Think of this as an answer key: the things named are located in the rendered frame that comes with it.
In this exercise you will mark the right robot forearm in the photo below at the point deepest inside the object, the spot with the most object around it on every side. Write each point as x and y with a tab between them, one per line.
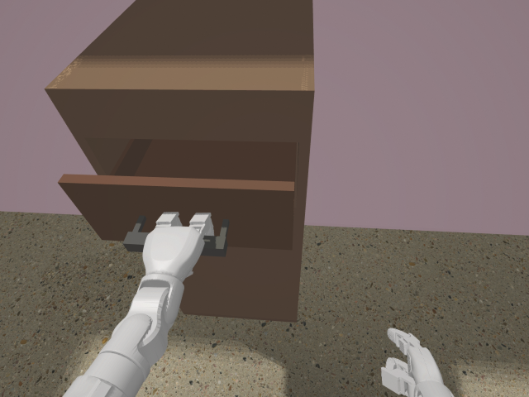
431	388

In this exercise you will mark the robot right hand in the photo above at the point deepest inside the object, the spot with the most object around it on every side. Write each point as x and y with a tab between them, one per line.
401	377

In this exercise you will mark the left robot forearm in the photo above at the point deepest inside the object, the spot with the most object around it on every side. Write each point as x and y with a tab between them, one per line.
137	342

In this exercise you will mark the robot left hand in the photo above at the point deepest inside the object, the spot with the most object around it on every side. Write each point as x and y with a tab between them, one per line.
174	250

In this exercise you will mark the handle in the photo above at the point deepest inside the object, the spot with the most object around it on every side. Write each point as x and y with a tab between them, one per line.
214	245

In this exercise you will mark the cabinet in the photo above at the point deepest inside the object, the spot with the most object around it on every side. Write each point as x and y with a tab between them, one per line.
204	70

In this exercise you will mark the drawer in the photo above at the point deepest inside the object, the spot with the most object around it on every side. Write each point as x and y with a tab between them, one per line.
251	183

